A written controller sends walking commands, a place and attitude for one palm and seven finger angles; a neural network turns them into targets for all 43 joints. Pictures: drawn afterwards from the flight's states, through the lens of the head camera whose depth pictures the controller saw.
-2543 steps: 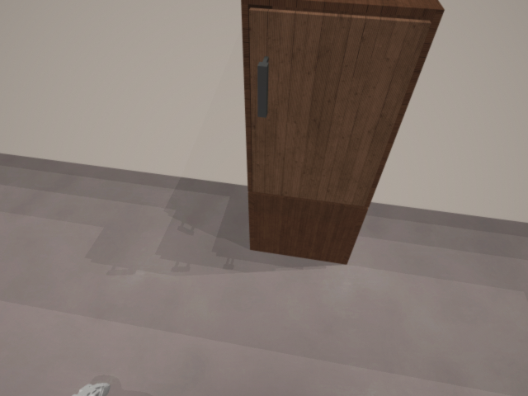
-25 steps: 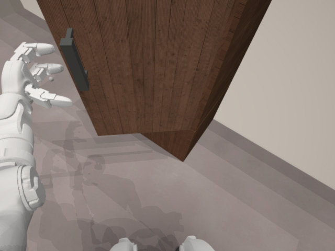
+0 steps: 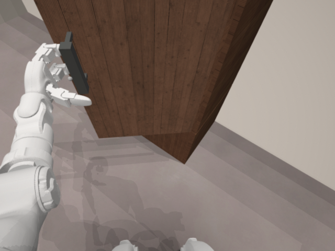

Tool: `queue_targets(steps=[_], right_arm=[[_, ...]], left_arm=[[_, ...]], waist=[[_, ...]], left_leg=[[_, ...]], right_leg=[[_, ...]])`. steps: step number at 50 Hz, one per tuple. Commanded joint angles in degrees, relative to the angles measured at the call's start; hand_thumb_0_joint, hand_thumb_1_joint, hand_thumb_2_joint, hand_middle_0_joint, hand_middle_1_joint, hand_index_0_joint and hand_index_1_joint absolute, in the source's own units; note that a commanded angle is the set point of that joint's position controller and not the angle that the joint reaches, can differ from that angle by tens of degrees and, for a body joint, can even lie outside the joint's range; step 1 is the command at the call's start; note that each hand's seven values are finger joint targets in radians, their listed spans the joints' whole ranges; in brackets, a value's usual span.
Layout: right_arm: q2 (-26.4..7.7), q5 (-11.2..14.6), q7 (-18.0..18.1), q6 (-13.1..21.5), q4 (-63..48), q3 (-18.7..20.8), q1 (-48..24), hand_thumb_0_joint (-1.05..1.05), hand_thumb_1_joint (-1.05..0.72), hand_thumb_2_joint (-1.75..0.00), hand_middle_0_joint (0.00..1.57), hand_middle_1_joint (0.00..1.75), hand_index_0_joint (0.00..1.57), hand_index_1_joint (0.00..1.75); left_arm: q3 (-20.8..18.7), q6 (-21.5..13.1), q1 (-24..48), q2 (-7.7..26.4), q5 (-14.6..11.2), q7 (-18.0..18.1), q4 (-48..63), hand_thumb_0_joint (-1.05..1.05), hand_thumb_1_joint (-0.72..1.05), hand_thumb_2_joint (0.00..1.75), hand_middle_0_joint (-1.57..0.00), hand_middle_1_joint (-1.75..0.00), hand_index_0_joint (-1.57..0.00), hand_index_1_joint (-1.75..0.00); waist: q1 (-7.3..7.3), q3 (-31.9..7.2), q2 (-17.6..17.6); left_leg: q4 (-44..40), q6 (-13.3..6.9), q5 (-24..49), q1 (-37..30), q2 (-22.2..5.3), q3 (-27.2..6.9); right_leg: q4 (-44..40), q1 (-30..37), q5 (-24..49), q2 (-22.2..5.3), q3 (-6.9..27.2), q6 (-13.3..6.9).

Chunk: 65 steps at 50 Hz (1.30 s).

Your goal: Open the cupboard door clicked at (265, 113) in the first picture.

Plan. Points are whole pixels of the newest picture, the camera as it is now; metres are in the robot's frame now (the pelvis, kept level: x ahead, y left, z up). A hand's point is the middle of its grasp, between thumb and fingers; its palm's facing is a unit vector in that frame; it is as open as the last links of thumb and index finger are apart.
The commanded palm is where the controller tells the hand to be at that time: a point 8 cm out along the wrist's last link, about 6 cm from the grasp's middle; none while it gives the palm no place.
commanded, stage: slide the fingers in behind the handle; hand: left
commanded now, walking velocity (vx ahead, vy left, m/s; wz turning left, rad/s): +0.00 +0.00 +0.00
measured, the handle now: (77, 64) +0.54 +0.19 +0.11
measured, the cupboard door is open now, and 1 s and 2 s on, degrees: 42 42 42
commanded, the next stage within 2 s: close the thumb around the handle in 0.98 s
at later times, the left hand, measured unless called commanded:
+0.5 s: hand (83, 79) +0.49 +0.17 +0.11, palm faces +0.04 -1.00 +0.00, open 14.0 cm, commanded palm +0.46 +0.22 +0.11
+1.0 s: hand (82, 79) +0.49 +0.17 +0.11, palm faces +0.04 -1.00 +0.01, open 13.9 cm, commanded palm +0.46 +0.22 +0.11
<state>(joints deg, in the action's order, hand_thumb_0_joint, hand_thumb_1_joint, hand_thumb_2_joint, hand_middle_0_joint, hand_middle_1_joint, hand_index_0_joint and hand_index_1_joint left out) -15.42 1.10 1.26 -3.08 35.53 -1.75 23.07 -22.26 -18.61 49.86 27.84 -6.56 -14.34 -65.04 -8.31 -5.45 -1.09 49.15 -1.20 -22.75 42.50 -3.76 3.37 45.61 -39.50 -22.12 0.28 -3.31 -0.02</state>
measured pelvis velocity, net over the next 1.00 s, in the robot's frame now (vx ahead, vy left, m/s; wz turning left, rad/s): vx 0.00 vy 0.00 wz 0.00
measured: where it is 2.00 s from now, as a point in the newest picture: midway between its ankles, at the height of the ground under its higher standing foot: outside the picture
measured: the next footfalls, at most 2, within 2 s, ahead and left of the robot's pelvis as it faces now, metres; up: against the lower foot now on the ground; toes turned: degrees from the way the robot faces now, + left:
none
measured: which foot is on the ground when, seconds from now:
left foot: down 0.00-1.00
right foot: down 0.00-1.00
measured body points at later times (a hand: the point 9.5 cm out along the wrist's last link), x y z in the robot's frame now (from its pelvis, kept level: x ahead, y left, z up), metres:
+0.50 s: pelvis +0.00 -0.01 +0.00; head +0.09 +0.00 +0.44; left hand +0.48 +0.22 +0.11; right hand +0.01 -0.27 -0.11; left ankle +0.00 +0.10 -0.70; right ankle -0.01 -0.12 -0.70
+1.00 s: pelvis +0.00 +0.00 +0.00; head +0.09 +0.01 +0.44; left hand +0.48 +0.23 +0.11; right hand +0.00 -0.27 -0.11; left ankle +0.00 +0.10 -0.70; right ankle -0.01 -0.12 -0.70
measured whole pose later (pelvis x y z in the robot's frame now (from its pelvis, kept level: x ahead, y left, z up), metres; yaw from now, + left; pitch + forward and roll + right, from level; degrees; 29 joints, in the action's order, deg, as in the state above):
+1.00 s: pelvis +0.00 +0.00 +0.00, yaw +0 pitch +16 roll -2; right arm -15.4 0.9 0.7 -2.5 36.5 -1.2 23.8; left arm -20.2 -20.1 50.3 24.6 -6.2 -10.0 -65.5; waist -8.5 -5.4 -1.3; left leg 48.8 -1.0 -22.4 42.3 -3.6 3.3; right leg 45.8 -39.5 -22.0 0.3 -3.2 -0.2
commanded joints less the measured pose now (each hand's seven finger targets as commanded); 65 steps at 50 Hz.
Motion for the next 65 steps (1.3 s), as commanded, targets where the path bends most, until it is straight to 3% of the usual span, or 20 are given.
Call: queue_targets(steps=[1,5,14,16,17,18,21,30,35,38,47,48,49,50,52,53,54,59,62,65], right_arm=[[-9.65,-0.28,0.42,1.27,-3.33,4.05,7.72,0.00,-0.90,-0.90,0.20,0.30,0.20,0.30],[-9.50,-0.39,0.35,1.30,-3.11,4.24,7.68,0.00,-0.90,-0.90,0.20,0.30,0.20,0.30],[-9.27,-0.60,0.01,1.47,-2.66,4.12,7.87,0.00,-0.90,-0.90,0.20,0.30,0.20,0.30],[-9.05,-0.46,-0.06,1.54,-2.81,4.11,7.40,0.00,-0.90,-0.90,0.20,0.30,0.20,0.30],[-9.21,-0.61,0.02,1.60,-2.63,4.17,7.91,0.00,-0.90,-0.90,0.20,0.30,0.20,0.30],[-9.21,-0.49,0.02,1.60,-2.75,4.27,7.69,0.00,-0.90,-0.90,0.20,0.30,0.20,0.30],[-8.94,-0.35,-0.05,1.65,-2.87,4.23,7.22,0.00,-0.90,-0.90,0.20,0.30,0.20,0.30],[-9.18,-0.32,0.09,1.76,-2.72,4.22,7.22,0.00,-0.90,-0.90,0.20,0.30,0.20,0.30],[-8.98,-0.47,0.09,2.40,-2.43,4.20,7.05,0.00,-0.90,-0.90,0.20,0.30,0.20,0.30],[-9.28,-0.48,0.15,2.48,-1.89,4.08,7.42,0.00,-0.90,-0.90,0.20,0.30,0.20,0.30],[-9.47,-0.59,0.06,2.15,-2.69,4.24,7.92,0.00,-0.90,-0.90,0.20,0.30,0.20,0.30],[-9.40,-0.40,0.00,2.08,-2.69,4.27,7.66,0.00,-0.90,-0.90,0.20,0.30,0.20,0.30],[-9.14,-0.48,-0.13,2.11,-2.60,4.22,7.48,0.00,-0.90,-0.90,0.20,0.30,0.20,0.30],[-9.32,-0.55,-0.19,2.15,-2.26,4.35,7.84,0.00,-0.90,-0.90,0.20,0.30,0.20,0.30],[-9.67,-0.64,0.00,1.91,-2.07,4.32,8.19,0.00,-0.90,-0.90,0.20,0.30,0.20,0.30],[-9.71,-0.58,0.03,1.86,-2.30,4.30,8.03,0.00,-0.90,-0.90,0.20,0.30,0.20,0.30],[-9.33,-0.57,-0.09,1.93,-2.24,4.29,7.88,0.00,-0.90,-0.90,0.20,0.30,0.20,0.30],[-9.22,-0.84,-0.43,2.17,-2.15,4.54,8.00,0.00,-0.90,-0.90,0.20,0.30,0.20,0.30],[-9.09,-0.92,-0.61,2.23,-1.87,4.67,8.05,0.00,-0.90,-0.90,0.20,0.30,0.20,0.30],[-9.42,-0.73,-0.59,1.81,-1.76,4.74,7.79,0.00,-0.90,-0.90,0.20,0.30,0.20,0.30]], left_arm=[[0.68,-2.92,25.77,12.06,-0.62,0.82,12.75,0.00,-0.50,0.30,-0.30,-1.20,-0.30,-1.20],[1.61,-3.84,27.43,10.16,-0.73,2.00,13.87,0.00,-0.50,0.30,-0.30,-1.20,-0.30,-1.20],[-0.02,-4.87,27.43,12.13,0.42,4.02,13.95,0.00,-0.50,0.30,-0.30,-1.20,-0.30,-1.20],[1.29,-4.53,26.51,9.92,0.14,3.97,12.78,0.00,-0.50,0.30,-0.30,-1.20,-0.30,-1.20],[0.28,-4.85,27.03,11.01,0.07,4.07,13.09,0.00,-0.50,0.30,-0.30,-1.20,-0.30,-1.20],[0.16,-5.03,27.17,11.19,0.01,4.01,14.25,0.00,-0.50,0.30,-0.30,-1.20,-0.30,-1.20],[1.26,-4.60,25.20,8.77,-0.87,3.70,13.17,0.00,-0.50,0.30,-0.30,-1.20,-0.30,-1.20],[0.66,-4.12,25.62,9.50,-0.49,4.72,10.67,0.00,-0.50,0.30,-0.30,-1.20,-0.30,-1.20],[1.05,-6.05,28.89,10.02,0.33,5.32,13.24,0.00,-0.50,0.30,-0.30,-1.20,-0.30,-1.20],[1.03,-6.16,30.15,10.69,0.51,5.34,11.68,0.00,-0.50,0.30,-0.30,-1.20,-0.30,-1.20],[0.12,-5.16,25.78,10.21,-0.74,4.16,11.72,0.00,-0.50,0.30,-0.30,-1.20,-0.30,-1.20],[1.11,-5.19,26.23,9.17,-0.76,4.23,12.44,0.00,-0.50,0.30,-0.30,-1.20,-0.30,-1.20],[2.61,-5.08,26.56,7.09,-0.77,4.24,12.25,0.00,-0.50,0.30,-0.30,-1.20,-0.30,-1.20],[2.40,-4.95,27.10,7.03,-0.87,4.42,11.65,0.00,-0.50,0.30,-0.30,-1.20,-0.30,-1.20],[0.78,-4.76,26.75,9.29,-0.57,4.84,10.44,0.00,-0.50,0.30,-0.30,-1.20,-0.30,-1.20],[0.54,-4.89,27.78,10.34,-0.08,4.99,11.49,0.00,-0.50,0.30,-0.30,-1.20,-0.30,-1.20],[2.20,-4.95,28.77,8.12,-0.04,5.07,12.21,0.00,-0.50,0.30,-0.30,-1.20,-0.30,-1.20],[1.68,-6.56,27.89,8.06,0.09,5.67,14.61,0.00,-0.22,0.42,-0.32,-1.23,-0.32,-1.23],[3.68,-6.37,28.18,4.93,-0.28,5.79,14.36,0.00,-0.05,0.49,-0.33,-1.25,-0.33,-1.25],[2.56,-5.27,27.11,6.52,0.04,6.14,12.79,0.00,0.12,0.56,-0.34,-1.27,-0.34,-1.27]], waist=[[-0.59,-22.33,-5.31],[-1.05,-22.50,-4.92],[-0.18,-24.26,-4.87],[-0.56,-22.77,-3.51],[-0.64,-23.11,-2.46],[-0.19,-24.81,-4.34],[-0.14,-23.59,-3.31],[-0.50,-20.15,-0.47],[-0.59,-23.61,-4.70],[-1.42,-22.80,-3.35],[0.23,-24.06,-3.88],[-0.34,-24.23,-3.62],[-0.42,-23.07,-4.73],[-1.01,-22.10,-2.82],[-0.99,-20.43,-1.80],[-0.64,-21.47,-3.16],[-0.95,-22.14,-4.60],[-0.06,-25.97,-5.95],[-0.98,-24.94,-4.97],[-0.44,-23.38,-4.29]], left_leg=[[-4.30,-0.47,22.52,-20.22,2.07,-4.40],[-4.33,-0.43,22.27,-21.01,2.04,-4.75],[-4.23,-0.60,22.44,-19.42,2.56,-4.29],[-4.36,-0.73,20.41,-18.45,2.71,-3.81],[-4.17,-0.87,21.03,-18.39,2.72,-3.99],[-4.29,-0.70,22.02,-19.37,2.75,-3.85],[-4.51,-0.72,20.74,-18.60,2.91,-3.34],[-5.20,-1.03,16.31,-15.15,3.17,-3.29],[-4.50,-0.73,17.30,-17.97,3.09,-3.69],[-4.62,-0.78,16.78,-17.36,2.92,-4.10],[-4.53,-0.54,20.70,-18.51,2.84,-4.08],[-4.59,-0.49,20.73,-19.21,2.68,-4.12],[-4.62,-0.35,20.63,-19.54,2.63,-4.20],[-4.58,-0.46,19.95,-19.02,2.53,-4.34],[-4.69,-0.65,18.65,-17.41,2.62,-4.28],[-4.90,-0.49,19.07,-17.68,2.61,-4.44],[-4.84,-0.39,19.90,-19.06,2.63,-4.55],[-4.04,0.14,23.87,-22.77,2.26,-5.36],[-3.69,0.10,24.55,-23.35,2.09,-5.53],[-4.50,0.24,23.16,-21.60,2.09,-5.46]], right_leg=[[-4.47,5.65,20.53,2.51,0.99,-0.51],[-4.45,5.15,20.08,2.59,0.98,-0.54],[-3.98,8.15,22.31,2.38,1.54,-0.52],[-4.68,8.14,21.52,2.39,1.67,-0.37],[-4.44,8.91,22.17,2.47,1.58,-0.47],[-4.27,9.28,23.08,2.41,1.82,-0.47],[-4.94,9.73,22.88,2.43,1.85,-0.42],[-5.70,9.46,19.85,2.17,2.21,-0.26],[-5.00,8.14,19.31,2.12,2.31,-0.45],[-4.92,7.54,18.54,2.27,2.09,-0.31],[-4.37,8.66,21.13,2.52,1.47,-0.75],[-4.47,7.77,21.04,2.51,1.37,-0.57],[-4.50,6.54,20.35,2.55,1.12,-0.68],[-4.76,6.00,19.69,2.60,1.05,-0.54],[-4.78,6.30,18.94,2.63,1.15,-0.56],[-4.51,6.36,19.09,2.44,1.27,-0.59],[-4.38,5.76,19.24,2.49,1.14,-0.66],[-3.41,5.08,20.04,2.75,0.71,-0.93],[-3.45,3.93,20.06,2.87,0.31,-0.86],[-3.64,4.49,19.39,2.75,0.24,-0.87]])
